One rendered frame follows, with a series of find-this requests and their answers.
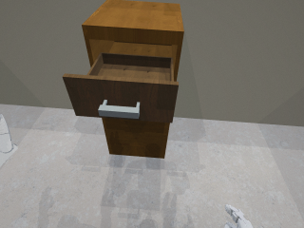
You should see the robot left hand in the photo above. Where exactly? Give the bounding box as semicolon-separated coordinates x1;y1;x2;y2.
0;114;18;167

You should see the handle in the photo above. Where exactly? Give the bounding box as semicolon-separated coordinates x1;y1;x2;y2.
98;100;141;119

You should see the cabinet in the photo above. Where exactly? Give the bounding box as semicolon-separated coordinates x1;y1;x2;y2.
82;0;184;159

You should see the robot right hand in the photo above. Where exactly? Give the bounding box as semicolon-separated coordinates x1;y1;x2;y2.
224;204;254;228

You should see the drawer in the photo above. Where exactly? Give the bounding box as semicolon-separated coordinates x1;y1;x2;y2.
63;52;179;124

